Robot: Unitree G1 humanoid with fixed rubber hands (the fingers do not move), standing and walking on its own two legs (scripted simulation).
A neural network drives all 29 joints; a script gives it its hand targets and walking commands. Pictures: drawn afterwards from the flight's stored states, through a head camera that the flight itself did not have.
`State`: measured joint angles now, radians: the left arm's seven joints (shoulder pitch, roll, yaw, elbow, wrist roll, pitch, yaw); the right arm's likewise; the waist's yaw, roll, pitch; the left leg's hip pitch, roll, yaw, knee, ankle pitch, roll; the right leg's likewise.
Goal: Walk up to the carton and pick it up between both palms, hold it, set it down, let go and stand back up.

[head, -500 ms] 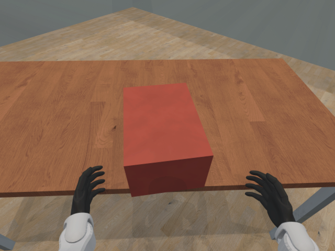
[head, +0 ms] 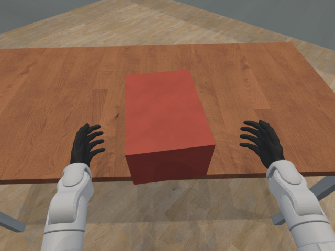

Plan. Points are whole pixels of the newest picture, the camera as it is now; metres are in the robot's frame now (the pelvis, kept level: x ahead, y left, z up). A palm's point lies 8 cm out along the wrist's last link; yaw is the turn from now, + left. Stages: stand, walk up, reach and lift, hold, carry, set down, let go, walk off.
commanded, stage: reach and lift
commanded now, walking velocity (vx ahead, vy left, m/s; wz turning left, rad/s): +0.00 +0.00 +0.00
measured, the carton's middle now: (163, 122) +0.46 +0.07 +0.01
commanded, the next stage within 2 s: none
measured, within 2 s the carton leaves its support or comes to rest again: neither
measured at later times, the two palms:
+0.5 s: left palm (80, 129) +0.34 +0.25 +0.11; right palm (259, 116) +0.42 -0.17 +0.11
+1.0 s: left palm (83, 102) +0.40 +0.26 +0.14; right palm (251, 85) +0.49 -0.15 +0.14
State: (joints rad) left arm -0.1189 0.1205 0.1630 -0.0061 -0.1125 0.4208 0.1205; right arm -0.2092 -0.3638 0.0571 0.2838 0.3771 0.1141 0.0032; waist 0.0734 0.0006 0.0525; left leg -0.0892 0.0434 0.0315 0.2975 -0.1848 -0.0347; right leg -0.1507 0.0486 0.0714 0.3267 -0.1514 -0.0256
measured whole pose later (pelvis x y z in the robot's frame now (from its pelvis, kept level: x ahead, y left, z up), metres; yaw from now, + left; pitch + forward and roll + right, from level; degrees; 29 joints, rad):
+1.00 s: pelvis +0.01 +0.00 +0.00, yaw +3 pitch +11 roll -1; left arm -0.80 0.26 0.12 0.57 -0.19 0.44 0.13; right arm -0.95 -0.43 0.06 0.90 0.40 0.20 0.01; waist 0.11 0.02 -0.09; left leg -0.39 0.05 -0.03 0.39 -0.20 -0.05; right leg -0.38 0.06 0.01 0.32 -0.13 -0.03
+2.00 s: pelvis -0.01 +0.00 -0.03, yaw +2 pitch +27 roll -1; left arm -0.91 0.14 0.10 1.25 -0.21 -0.30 0.11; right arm -0.99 -0.32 0.10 1.27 0.33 -0.24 0.01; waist 0.14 0.03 -0.25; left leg -0.82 0.05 -0.03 0.59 -0.24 -0.05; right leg -0.83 0.06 0.01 0.54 -0.17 -0.02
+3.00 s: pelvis +0.02 +0.01 -0.01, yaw +3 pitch +16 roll -1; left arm -0.71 -0.09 0.52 0.98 0.31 -0.32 0.13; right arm -0.80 0.00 -0.54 1.12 -0.43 -0.38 0.01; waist 0.08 0.02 -0.08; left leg -0.46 0.04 -0.03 0.40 -0.22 -0.03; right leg -0.46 0.04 0.01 0.33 -0.15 -0.01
